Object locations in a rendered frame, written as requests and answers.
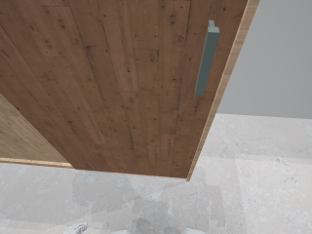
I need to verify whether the left robot hand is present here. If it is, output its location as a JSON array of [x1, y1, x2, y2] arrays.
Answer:
[[63, 222, 88, 234]]

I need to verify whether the handle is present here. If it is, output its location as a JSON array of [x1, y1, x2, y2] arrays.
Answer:
[[195, 19, 219, 96]]

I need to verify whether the wardrobe door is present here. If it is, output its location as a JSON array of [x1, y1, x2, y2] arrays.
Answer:
[[0, 93, 68, 163], [0, 0, 248, 178]]

